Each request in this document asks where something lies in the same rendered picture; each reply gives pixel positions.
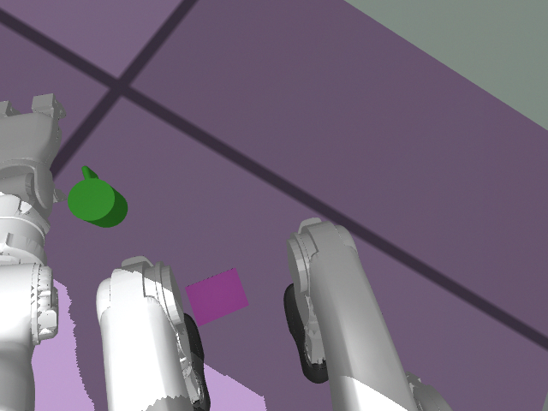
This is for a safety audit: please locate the left robot arm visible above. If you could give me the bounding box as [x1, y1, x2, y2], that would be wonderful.
[0, 159, 58, 411]

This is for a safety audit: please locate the left robot hand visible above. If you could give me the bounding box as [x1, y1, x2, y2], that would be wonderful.
[0, 93, 68, 204]

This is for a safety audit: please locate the right robot foot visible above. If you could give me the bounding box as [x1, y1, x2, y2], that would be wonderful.
[283, 283, 329, 384]

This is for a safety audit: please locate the right robot hand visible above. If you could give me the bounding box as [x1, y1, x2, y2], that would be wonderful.
[405, 371, 453, 411]

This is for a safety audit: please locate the left robot foot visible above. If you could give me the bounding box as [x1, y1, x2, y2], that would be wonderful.
[184, 313, 211, 411]

